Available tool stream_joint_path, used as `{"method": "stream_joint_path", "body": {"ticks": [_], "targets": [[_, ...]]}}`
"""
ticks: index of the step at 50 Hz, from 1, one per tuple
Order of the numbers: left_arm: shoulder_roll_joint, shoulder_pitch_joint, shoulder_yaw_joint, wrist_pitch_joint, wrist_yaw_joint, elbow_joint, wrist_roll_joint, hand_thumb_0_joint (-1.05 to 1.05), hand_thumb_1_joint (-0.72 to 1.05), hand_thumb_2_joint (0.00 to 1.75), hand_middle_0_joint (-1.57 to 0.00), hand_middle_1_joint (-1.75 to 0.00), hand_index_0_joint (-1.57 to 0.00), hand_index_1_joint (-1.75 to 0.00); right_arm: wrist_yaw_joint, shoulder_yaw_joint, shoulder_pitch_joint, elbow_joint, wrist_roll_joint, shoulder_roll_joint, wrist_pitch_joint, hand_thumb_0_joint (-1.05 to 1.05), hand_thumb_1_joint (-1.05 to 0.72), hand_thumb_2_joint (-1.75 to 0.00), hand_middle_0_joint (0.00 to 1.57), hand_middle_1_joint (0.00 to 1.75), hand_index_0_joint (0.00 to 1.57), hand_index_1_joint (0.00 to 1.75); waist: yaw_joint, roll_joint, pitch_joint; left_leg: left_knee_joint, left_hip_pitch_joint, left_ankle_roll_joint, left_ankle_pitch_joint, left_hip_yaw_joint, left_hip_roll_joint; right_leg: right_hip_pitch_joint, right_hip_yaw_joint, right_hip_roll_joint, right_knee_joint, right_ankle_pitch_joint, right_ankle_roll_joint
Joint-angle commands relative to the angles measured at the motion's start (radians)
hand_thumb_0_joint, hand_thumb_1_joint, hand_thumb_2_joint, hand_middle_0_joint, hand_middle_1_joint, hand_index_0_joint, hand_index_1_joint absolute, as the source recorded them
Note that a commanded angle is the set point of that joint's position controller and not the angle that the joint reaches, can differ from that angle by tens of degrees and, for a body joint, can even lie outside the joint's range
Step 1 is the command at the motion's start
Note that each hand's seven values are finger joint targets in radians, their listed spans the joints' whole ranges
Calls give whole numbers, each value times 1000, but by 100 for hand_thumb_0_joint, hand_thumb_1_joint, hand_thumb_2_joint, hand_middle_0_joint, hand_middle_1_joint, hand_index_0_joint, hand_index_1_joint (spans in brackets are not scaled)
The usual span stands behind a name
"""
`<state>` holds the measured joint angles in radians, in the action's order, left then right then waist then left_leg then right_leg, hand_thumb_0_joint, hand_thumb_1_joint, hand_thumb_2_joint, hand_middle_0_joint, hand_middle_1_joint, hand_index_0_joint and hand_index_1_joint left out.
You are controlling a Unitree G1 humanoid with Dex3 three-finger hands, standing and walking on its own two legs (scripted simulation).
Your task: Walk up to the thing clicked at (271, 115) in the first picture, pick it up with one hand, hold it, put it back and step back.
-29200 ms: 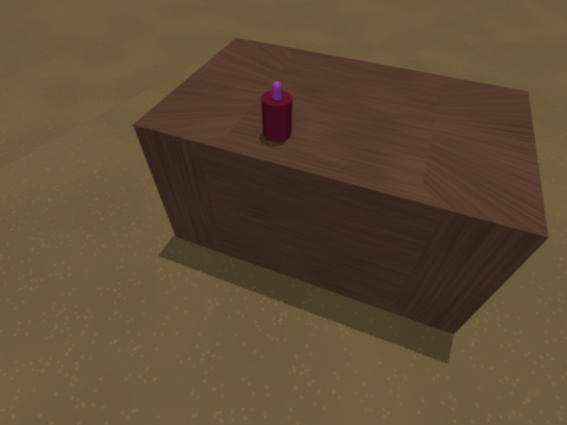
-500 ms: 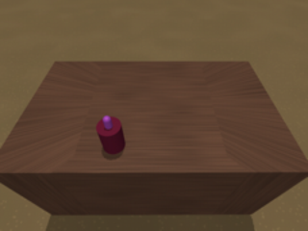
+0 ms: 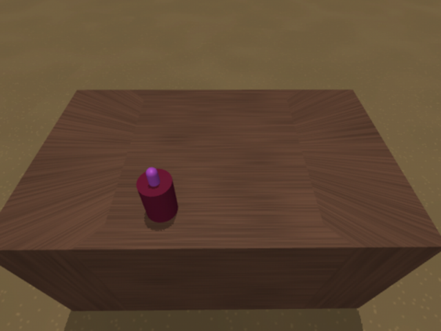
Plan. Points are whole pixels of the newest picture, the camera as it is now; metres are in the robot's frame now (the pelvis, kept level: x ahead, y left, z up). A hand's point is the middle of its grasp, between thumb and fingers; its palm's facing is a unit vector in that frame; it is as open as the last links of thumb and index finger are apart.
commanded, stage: stand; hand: left
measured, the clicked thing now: (157, 190) +0.48 +0.17 -0.09
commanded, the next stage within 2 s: step back in 0.78 s
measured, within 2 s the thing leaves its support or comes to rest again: neither
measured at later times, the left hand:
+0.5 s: hand out of the picture +0.07 +0.25 -0.16, palm faces -0.03 -0.94 -0.34, open 7.4 cm
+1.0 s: hand out of the picture +0.08 +0.26 -0.16, palm faces -0.02 -0.91 -0.40, open 7.4 cm
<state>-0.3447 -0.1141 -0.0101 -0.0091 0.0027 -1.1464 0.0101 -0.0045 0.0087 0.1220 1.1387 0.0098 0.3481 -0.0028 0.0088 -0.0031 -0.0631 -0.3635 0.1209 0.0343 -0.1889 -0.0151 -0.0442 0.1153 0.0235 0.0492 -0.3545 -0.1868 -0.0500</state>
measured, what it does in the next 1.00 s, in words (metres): stands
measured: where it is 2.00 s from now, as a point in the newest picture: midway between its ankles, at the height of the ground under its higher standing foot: outside the picture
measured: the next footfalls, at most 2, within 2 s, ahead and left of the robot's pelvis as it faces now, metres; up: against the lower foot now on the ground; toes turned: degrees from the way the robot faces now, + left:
left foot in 1.20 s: -0.06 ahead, +0.12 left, +0.00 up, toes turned +0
right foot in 1.58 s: -0.11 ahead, -0.10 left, +0.00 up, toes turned +0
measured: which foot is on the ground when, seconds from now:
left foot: down 0.00-1.00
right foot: down 0.00-1.00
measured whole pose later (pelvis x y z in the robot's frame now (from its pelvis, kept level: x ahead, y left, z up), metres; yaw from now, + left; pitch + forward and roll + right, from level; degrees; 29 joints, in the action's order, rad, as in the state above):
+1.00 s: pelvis -0.03 -0.01 -0.02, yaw +0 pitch -2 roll +0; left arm -0.39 -0.07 -0.05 0.03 0.00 -1.00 0.00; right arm -0.01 0.05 0.05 1.01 -0.02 0.39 0.05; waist 0.01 -0.01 -0.17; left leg -0.61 0.31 0.01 -0.26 0.01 -0.06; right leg 0.30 0.01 0.03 -0.60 -0.27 -0.03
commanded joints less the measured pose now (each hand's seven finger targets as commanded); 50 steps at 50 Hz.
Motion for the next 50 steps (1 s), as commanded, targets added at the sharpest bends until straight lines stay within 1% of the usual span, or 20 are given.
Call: {"method": "stream_joint_path", "body": {"ticks": [1,8,9,17,22,23,24,31,36,38,39,41,42,43,45,46,47,48,49,50], "targets": [[-212,28,-36,-16,-12,56,4,0,90,90,-20,-30,-20,-30,12,44,-43,-55,3,218,-23,0,-90,-90,20,30,20,30,-8,-8,58,79,-3,-47,40,72,-87,19,55,75,65,94,59],[-218,26,-34,-19,-13,59,3,0,90,90,-20,-30,-20,-30,10,43,-39,-56,1,211,-23,0,-90,-90,20,30,20,30,-3,9,64,74,-10,-45,69,71,-86,22,56,74,62,105,56],[-211,22,-33,-18,-12,58,3,0,90,90,-20,-30,-20,-30,11,44,-37,-55,1,216,-22,0,-90,-90,20,30,20,30,-4,1,53,74,0,-47,44,67,-84,23,56,75,67,99,57],[-215,20,-34,-16,-11,61,3,0,90,90,-20,-30,-20,-30,10,45,-38,-56,1,213,-21,0,-90,-90,20,30,20,30,-4,-1,47,83,3,-45,7,71,-82,31,54,71,69,65,60],[-221,23,-35,-19,-12,66,3,0,90,90,-20,-30,-20,-30,8,43,-34,-58,2,209,-21,0,-90,-90,20,30,20,30,-2,13,63,72,-1,-47,47,67,-83,15,60,79,67,101,59],[-219,27,-35,-20,-14,67,4,0,90,90,-20,-30,-20,-30,9,46,-45,-61,1,214,-20,0,-90,-90,20,30,20,30,-2,7,77,63,-16,-48,89,70,-89,11,56,79,60,124,59],[-215,21,-35,-20,-13,67,2,0,90,90,-20,-30,-20,-30,10,45,-38,-61,1,214,-21,0,-90,-90,20,30,20,30,-4,0,80,62,-7,-49,89,65,-86,2,60,82,63,142,59],[-211,17,-33,-15,-11,65,0,0,90,90,-20,-30,-20,-30,10,43,-47,-62,0,215,-24,0,-90,-90,20,30,20,30,-11,-5,74,68,-16,-44,116,69,-89,6,48,75,54,138,58],[-215,25,-34,-15,-11,70,0,0,90,90,-20,-30,-20,-30,11,42,-36,-60,0,215,-25,0,-90,-90,20,30,20,30,-9,-1,82,64,-17,-46,126,66,-90,-10,54,82,54,157,61],[-215,24,-33,-15,-11,69,1,0,90,90,-20,-30,-20,-30,11,42,-39,-63,-1,214,-24,0,-90,-90,20,30,20,30,-6,-2,74,69,-8,-43,114,68,-86,-2,49,77,60,139,57],[-279,44,-71,-3,-15,104,-16,0,90,90,-20,-30,-20,-30,8,65,-66,-77,-12,271,-4,0,-90,-90,20,30,20,30,-6,3,-12,-18,40,-77,298,90,-79,76,49,53,-51,312,66],[-251,19,-71,6,-22,129,-21,0,90,90,-20,-30,-20,-30,7,72,-41,-100,-23,264,6,0,-90,-90,20,30,20,30,-2,-26,66,-55,19,-117,436,87,-110,60,12,29,-138,330,74],[-242,13,-72,10,-22,143,-22,0,90,90,-20,-30,-20,-30,7,77,-35,-114,-25,270,10,0,-90,-90,20,30,20,30,2,-42,100,-64,18,-136,464,93,-122,55,0,14,-180,311,76],[-233,6,-71,16,-22,154,-20,0,90,90,-20,-30,-20,-30,6,87,-45,-132,-22,279,16,0,-90,-90,20,30,20,30,-1,-74,121,-71,26,-155,439,105,-134,60,-12,-2,-215,273,79],[-230,-1,-71,23,-21,175,-10,0,90,90,-20,-30,-20,-30,7,96,-62,-164,-21,287,27,0,-90,-90,20,30,20,30,-4,-82,151,-112,60,-175,376,101,-138,62,-5,-2,-249,221,89],[-235,-2,-74,27,-19,184,-7,0,90,90,-20,-30,-20,-30,8,98,-70,-178,-21,280,34,0,-90,-90,20,30,20,30,-7,-83,143,-136,100,-176,312,106,-125,67,15,5,-269,194,105],[-245,-17,-77,28,-20,196,-4,0,90,90,-20,-30,-20,-30,8,100,-77,-196,-22,278,38,0,-90,-90,20,30,20,30,-14,-58,152,-191,104,-168,253,82,-100,84,42,36,-231,211,124],[-266,-24,-83,26,-19,201,-1,0,90,90,-20,-30,-20,-30,6,98,-88,-208,-25,256,44,0,-90,-90,20,30,20,30,-22,-13,152,-278,118,-139,157,57,-43,110,102,85,-169,239,160],[-309,-6,-97,24,-18,218,2,0,90,90,-20,-30,-20,-30,6,92,-80,-219,-25,225,49,0,-90,-90,20,30,20,30,-25,90,129,-398,152,-91,41,17,42,133,194,169,-77,295,216],[-358,38,-108,25,-20,244,9,0,90,90,-20,-30,-20,-30,4,89,-60,-228,-19,202,56,0,-90,-90,20,30,20,30,-27,243,108,-582,189,-73,-258,-4,134,191,334,290,11,323,301]]}}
